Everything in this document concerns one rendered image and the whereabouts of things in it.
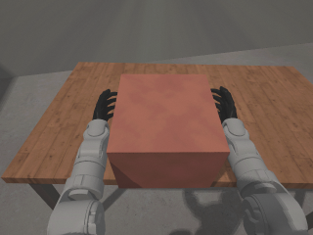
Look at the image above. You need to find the right robot forearm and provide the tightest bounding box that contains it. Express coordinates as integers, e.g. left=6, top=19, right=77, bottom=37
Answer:
left=222, top=117, right=308, bottom=231

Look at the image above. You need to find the table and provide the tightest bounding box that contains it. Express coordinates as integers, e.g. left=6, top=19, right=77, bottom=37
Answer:
left=1, top=62, right=313, bottom=230

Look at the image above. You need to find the left robot hand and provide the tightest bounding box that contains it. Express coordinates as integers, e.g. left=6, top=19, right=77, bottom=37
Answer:
left=92, top=89, right=118, bottom=121

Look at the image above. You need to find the right robot hand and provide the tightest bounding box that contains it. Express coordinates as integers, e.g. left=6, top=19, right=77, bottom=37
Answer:
left=210, top=86, right=238, bottom=124

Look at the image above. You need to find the robot right upper arm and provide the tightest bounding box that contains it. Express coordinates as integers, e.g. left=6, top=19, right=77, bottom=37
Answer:
left=242, top=192, right=310, bottom=235

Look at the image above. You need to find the left robot forearm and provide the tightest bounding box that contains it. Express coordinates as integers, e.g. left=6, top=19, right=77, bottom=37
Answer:
left=47, top=118, right=110, bottom=235

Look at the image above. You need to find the carton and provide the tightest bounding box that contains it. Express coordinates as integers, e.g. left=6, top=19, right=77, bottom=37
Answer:
left=106, top=73, right=230, bottom=189

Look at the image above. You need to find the robot left upper arm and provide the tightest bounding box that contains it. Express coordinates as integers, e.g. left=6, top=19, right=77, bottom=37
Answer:
left=48, top=199, right=106, bottom=235

